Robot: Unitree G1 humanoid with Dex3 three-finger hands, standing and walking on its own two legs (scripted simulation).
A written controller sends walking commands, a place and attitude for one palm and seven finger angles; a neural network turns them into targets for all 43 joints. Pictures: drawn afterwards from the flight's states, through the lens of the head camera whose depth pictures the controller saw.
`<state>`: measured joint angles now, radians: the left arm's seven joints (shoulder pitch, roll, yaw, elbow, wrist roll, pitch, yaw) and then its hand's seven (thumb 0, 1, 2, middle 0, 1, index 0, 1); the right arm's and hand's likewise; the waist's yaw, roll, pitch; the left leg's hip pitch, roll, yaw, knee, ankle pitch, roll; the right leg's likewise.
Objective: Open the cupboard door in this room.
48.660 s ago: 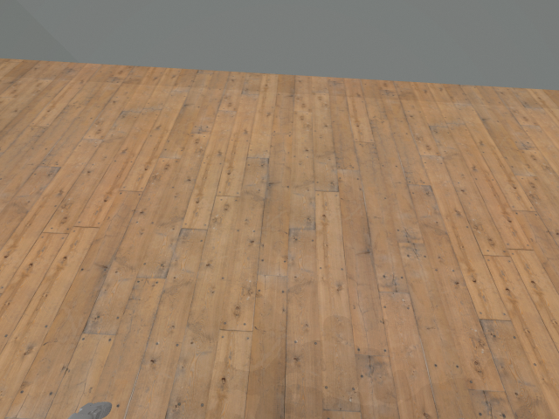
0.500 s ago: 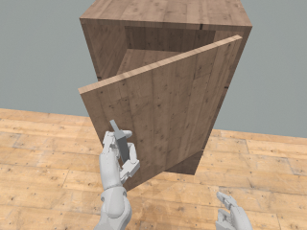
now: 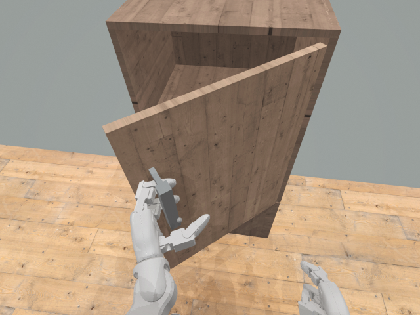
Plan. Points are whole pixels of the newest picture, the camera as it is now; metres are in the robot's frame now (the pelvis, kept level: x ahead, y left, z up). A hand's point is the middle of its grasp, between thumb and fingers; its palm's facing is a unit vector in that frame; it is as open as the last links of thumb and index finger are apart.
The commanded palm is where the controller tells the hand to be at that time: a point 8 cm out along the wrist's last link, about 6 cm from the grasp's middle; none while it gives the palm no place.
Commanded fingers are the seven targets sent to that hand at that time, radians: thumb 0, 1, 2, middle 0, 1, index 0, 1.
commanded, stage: open thumb and fingers to let go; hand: left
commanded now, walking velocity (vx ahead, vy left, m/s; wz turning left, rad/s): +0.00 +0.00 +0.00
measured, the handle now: (164, 199) +0.31 +0.10 +0.07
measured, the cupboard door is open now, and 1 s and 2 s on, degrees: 41 43 42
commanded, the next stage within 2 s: slide the hand sideways off the handle in 0.42 s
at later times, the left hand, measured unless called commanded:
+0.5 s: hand (180, 221) +0.27 +0.07 +0.07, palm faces +0.23 -0.97 -0.01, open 14.9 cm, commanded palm +0.23 +0.11 +0.06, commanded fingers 0.00 -0.50 0.30 -0.15 -0.30 -0.15 -0.30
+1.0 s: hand (172, 246) +0.23 +0.08 +0.07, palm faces -0.19 -0.98 +0.01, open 16.2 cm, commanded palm +0.21 +0.14 +0.06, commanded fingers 0.00 -0.50 0.30 -0.15 -0.30 -0.15 -0.30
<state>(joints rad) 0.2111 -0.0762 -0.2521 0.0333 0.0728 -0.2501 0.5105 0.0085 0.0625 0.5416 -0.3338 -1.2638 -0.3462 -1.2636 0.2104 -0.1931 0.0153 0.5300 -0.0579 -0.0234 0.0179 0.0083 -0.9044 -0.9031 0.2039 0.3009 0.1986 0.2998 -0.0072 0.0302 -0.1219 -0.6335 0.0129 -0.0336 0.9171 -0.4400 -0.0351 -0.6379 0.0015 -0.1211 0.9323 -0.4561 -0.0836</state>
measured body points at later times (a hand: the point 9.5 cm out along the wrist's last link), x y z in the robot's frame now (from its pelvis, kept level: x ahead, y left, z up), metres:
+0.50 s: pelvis +0.00 +0.02 +0.00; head +0.02 +0.00 +0.45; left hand +0.25 +0.12 +0.07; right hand +0.18 -0.19 -0.09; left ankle +0.01 +0.15 -0.69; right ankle +0.01 -0.06 -0.69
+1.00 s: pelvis +0.00 +0.04 -0.01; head +0.03 +0.03 +0.44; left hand +0.23 +0.13 +0.07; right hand +0.16 -0.18 -0.08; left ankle +0.01 +0.15 -0.69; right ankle +0.01 -0.06 -0.69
